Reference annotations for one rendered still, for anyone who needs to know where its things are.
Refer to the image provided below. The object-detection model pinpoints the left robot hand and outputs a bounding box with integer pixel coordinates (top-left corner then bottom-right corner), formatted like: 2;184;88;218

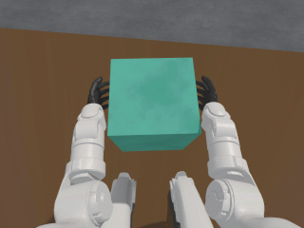
87;76;110;110

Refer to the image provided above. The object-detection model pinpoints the robot right forearm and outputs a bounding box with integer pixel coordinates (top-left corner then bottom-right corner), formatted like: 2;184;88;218
201;102;265;211

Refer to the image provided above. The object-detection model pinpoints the carton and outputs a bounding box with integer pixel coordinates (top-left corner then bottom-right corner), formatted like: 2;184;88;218
107;57;202;152

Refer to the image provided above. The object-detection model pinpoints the left robot thigh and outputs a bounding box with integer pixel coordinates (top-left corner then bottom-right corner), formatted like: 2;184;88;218
101;177;137;228

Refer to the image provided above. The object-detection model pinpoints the robot thigh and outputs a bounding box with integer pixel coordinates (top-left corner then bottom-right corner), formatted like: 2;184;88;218
169;176;214;228
101;177;137;228

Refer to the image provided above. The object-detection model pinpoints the robot left forearm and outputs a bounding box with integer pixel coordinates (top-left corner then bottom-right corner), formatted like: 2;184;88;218
53;103;107;220

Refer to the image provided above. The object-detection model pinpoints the right robot upper arm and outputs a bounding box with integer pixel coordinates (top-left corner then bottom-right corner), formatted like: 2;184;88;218
204;178;301;228

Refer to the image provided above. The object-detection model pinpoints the right robot hand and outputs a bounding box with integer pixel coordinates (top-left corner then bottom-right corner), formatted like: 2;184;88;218
196;75;218;112

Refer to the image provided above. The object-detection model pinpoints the left robot upper arm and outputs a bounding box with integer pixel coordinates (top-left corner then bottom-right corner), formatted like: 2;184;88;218
36;180;113;228

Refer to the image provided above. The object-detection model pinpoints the right robot thigh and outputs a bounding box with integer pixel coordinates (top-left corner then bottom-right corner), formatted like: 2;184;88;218
169;176;214;228

